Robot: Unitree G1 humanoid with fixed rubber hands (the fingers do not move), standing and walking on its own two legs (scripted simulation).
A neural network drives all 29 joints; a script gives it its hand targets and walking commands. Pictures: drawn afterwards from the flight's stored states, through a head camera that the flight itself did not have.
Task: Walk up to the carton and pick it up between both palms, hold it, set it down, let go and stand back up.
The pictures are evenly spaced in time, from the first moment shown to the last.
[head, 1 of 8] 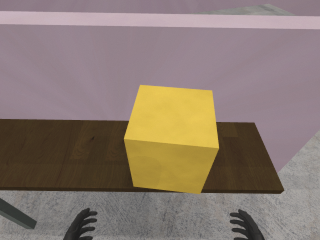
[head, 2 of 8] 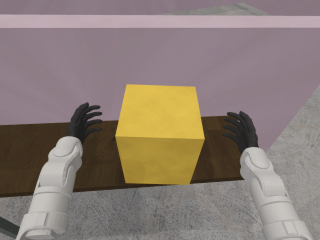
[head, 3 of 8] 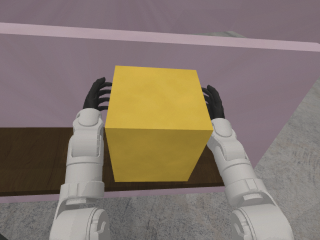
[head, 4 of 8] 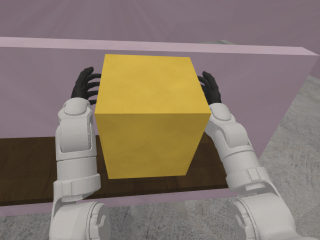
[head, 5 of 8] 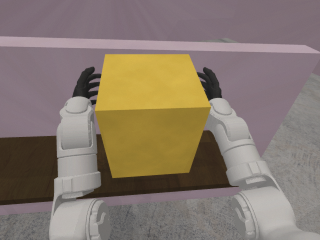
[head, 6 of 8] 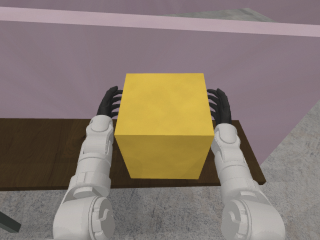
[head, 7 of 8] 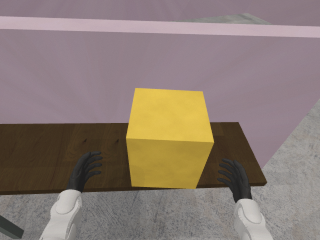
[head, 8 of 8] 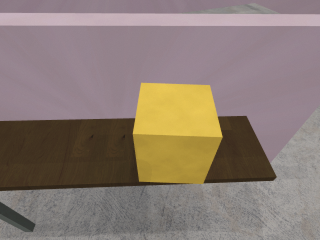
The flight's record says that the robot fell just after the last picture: no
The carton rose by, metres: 0.19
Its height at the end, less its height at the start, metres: +0.00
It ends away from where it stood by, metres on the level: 0.01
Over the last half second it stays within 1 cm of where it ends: yes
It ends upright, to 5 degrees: yes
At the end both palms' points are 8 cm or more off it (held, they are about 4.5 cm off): yes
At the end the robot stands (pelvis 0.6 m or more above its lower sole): yes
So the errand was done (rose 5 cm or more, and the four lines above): yes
